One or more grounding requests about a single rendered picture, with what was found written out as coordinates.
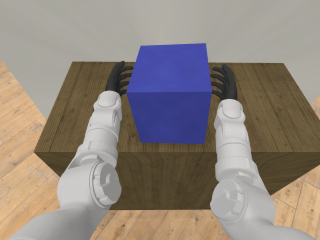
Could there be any right robot upper arm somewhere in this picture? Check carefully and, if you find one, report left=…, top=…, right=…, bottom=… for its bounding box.
left=210, top=177, right=317, bottom=240

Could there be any left robot forearm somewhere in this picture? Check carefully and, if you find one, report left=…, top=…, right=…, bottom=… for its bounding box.
left=57, top=90, right=123, bottom=198

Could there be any robot right hand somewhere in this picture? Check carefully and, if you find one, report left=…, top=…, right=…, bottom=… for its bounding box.
left=210, top=64, right=238, bottom=101

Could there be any pedestal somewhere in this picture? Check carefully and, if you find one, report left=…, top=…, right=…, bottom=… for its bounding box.
left=33, top=61, right=320, bottom=210

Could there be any carton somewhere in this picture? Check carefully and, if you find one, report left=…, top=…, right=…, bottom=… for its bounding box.
left=126, top=43, right=212, bottom=144

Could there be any robot left hand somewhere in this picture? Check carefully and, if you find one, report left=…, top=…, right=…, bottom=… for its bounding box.
left=105, top=61, right=134, bottom=97

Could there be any right robot forearm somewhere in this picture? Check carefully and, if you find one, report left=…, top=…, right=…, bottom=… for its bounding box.
left=214, top=99, right=269, bottom=194

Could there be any left robot upper arm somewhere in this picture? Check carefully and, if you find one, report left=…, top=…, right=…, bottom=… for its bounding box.
left=7, top=161, right=122, bottom=240

